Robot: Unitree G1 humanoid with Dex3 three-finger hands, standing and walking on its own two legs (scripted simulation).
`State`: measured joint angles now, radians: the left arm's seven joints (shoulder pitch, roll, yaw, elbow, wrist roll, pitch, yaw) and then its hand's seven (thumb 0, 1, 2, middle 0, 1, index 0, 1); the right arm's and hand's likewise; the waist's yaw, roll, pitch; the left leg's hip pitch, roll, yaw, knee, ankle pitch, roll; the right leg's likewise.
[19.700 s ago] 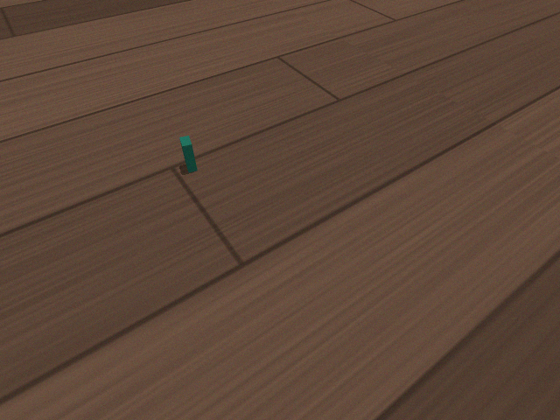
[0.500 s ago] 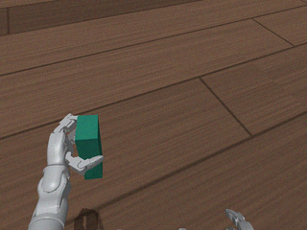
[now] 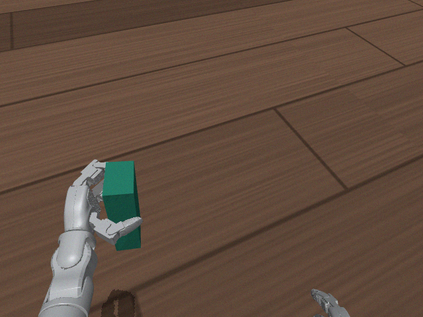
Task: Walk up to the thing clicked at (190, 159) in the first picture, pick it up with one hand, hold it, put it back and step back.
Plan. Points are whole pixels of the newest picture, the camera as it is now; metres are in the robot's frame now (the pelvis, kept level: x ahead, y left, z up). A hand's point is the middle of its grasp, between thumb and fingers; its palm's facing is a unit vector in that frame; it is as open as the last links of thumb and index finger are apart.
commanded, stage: hold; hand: left
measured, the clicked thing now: (124, 208) +0.33 +0.16 +0.01
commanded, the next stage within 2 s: crouch in 1.16 s
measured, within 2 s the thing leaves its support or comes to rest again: neither
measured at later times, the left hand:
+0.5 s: hand (112, 204) +0.32 +0.17 +0.04, palm faces +0.10 -0.99 -0.03, open 11.7 cm
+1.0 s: hand (113, 206) +0.32 +0.17 +0.04, palm faces +0.10 -0.99 -0.03, open 11.7 cm
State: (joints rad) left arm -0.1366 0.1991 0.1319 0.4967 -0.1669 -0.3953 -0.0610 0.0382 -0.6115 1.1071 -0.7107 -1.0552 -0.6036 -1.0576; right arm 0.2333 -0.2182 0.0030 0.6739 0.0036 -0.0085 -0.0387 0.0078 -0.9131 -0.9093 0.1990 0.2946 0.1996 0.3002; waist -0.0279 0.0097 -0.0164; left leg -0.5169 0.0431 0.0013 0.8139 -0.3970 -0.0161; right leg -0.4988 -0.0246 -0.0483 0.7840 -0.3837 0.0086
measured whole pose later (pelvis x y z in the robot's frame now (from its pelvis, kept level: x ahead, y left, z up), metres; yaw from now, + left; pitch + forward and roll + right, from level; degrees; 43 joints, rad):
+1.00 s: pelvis -0.01 +0.00 +0.00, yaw +0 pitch +5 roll -1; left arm -0.13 0.19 0.13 0.48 -0.16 -0.39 -0.04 0.04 -0.61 1.10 -0.71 -1.05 -0.61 -1.05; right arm 0.23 -0.22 0.00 0.68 0.00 -0.03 -0.03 0.01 -0.91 -0.91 0.20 0.29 0.20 0.30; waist -0.03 0.01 -0.01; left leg -0.52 0.04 0.00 0.82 -0.38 -0.01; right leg -0.50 -0.03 -0.05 0.78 -0.37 0.01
